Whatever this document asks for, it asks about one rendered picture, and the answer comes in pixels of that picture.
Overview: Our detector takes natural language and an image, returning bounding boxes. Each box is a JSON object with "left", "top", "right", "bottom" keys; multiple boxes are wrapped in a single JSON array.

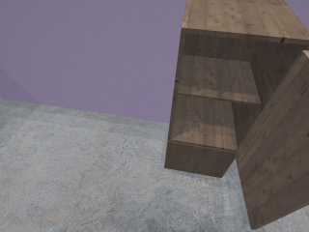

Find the cupboard door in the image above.
[{"left": 235, "top": 50, "right": 309, "bottom": 230}]

